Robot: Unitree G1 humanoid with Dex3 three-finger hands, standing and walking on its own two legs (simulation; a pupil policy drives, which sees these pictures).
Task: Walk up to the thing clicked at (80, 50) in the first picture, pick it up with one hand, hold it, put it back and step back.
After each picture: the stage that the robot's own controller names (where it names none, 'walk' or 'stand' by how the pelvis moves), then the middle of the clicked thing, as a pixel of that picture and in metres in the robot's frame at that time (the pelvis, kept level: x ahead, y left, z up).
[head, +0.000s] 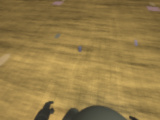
stand; (80, 49) +1.31 +0.26 -0.72
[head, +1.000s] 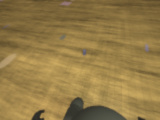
walk; (84, 52) +1.21 +0.24 -0.72
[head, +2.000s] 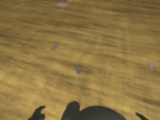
walk; (78, 70) +0.74 +0.18 -0.69
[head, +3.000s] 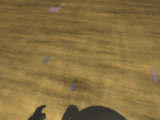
walk; (73, 88) +0.45 +0.22 -0.70
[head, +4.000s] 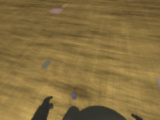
stand; (74, 96) +0.33 +0.20 -0.71
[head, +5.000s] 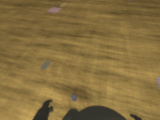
stand; (74, 98) +0.31 +0.19 -0.72
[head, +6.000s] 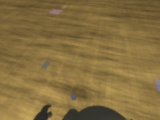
stand; (73, 97) +0.34 +0.20 -0.73
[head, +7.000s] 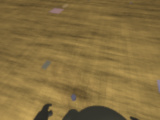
stand; (73, 97) +0.32 +0.19 -0.73
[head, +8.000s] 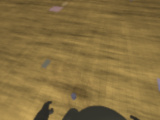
go down; (73, 96) +0.32 +0.19 -0.72
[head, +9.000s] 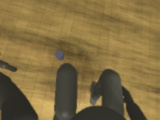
go down; (60, 55) +0.40 +0.25 -0.29
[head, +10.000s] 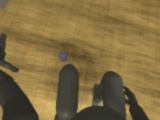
close in; (63, 57) +0.39 +0.25 -0.29
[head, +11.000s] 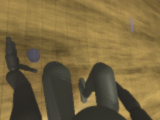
close in; (34, 56) +0.37 +0.29 -0.21
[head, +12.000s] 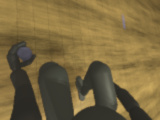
close; (26, 55) +0.38 +0.30 -0.21
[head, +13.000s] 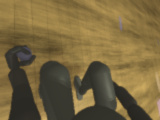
lift; (25, 55) +0.36 +0.30 -0.22
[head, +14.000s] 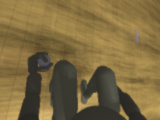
lift; (44, 61) +0.31 +0.28 -0.17
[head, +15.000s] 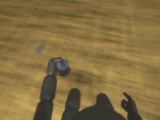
lift; (63, 68) +0.32 +0.19 +0.02
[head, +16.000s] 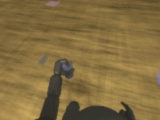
hold; (68, 70) +0.33 +0.17 +0.01
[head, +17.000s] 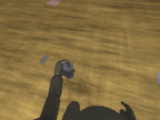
hold; (68, 70) +0.33 +0.17 +0.00
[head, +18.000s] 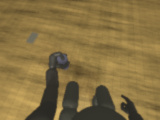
crouch; (63, 62) +0.38 +0.20 -0.06
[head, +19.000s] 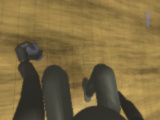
lower; (35, 52) +0.40 +0.30 -0.19
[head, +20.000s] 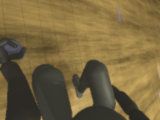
lower; (15, 50) +0.41 +0.32 -0.22
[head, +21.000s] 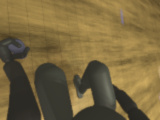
lower; (19, 50) +0.40 +0.32 -0.22
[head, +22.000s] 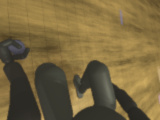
lower; (19, 50) +0.39 +0.32 -0.22
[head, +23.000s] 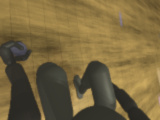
loosen; (20, 52) +0.39 +0.31 -0.22
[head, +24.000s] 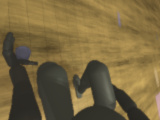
withdraw; (23, 54) +0.37 +0.30 -0.22
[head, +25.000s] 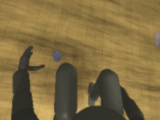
stand; (57, 56) +0.40 +0.27 -0.27
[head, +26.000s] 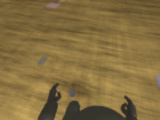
stand; (72, 93) +0.35 +0.19 -0.65
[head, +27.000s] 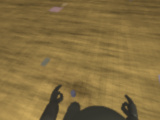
stand; (73, 93) +0.37 +0.20 -0.66
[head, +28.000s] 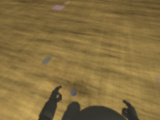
stand; (73, 92) +0.37 +0.20 -0.68
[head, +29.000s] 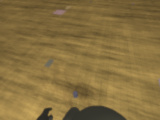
walk; (75, 94) +0.38 +0.19 -0.72
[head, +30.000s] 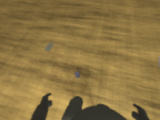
walk; (77, 74) +0.51 +0.20 -0.69
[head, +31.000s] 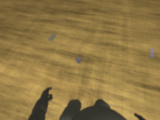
walk; (78, 60) +0.79 +0.20 -0.69
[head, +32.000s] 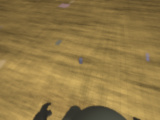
stand; (80, 60) +0.99 +0.22 -0.70
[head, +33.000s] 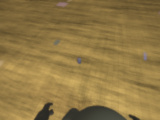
stand; (79, 60) +0.98 +0.23 -0.73
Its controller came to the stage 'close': yes
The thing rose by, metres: 0.71
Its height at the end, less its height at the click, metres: +0.00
